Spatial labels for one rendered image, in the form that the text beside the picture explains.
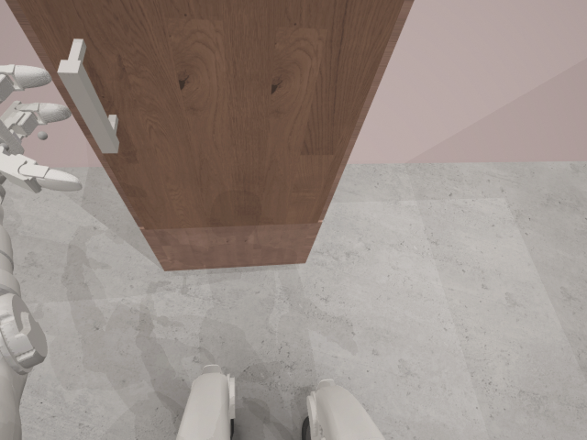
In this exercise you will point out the robot left upper arm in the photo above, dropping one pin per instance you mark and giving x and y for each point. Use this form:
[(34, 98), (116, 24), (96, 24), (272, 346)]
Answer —
[(23, 345)]

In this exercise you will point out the robot left forearm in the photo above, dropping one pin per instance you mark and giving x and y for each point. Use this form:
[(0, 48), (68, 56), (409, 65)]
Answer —
[(8, 283)]

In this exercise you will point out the robot thigh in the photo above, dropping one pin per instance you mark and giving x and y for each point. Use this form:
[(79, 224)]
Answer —
[(334, 413), (210, 406)]

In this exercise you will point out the robot left thigh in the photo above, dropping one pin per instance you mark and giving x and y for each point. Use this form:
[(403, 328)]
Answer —
[(210, 406)]

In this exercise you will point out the handle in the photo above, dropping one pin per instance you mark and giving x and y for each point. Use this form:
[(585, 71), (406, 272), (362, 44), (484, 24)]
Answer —
[(82, 92)]

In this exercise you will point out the robot left hand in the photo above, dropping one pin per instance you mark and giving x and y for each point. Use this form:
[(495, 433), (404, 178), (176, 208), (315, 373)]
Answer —
[(18, 122)]

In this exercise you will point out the cupboard door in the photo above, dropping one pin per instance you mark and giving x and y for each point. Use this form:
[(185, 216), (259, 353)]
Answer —
[(230, 112)]

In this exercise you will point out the robot right thigh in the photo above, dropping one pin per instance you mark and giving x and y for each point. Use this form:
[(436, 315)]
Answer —
[(334, 413)]

